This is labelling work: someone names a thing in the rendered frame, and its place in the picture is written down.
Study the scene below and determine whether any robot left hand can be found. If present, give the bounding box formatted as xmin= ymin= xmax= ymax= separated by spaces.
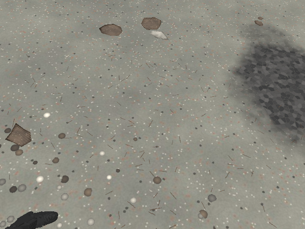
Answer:
xmin=5 ymin=211 xmax=58 ymax=229

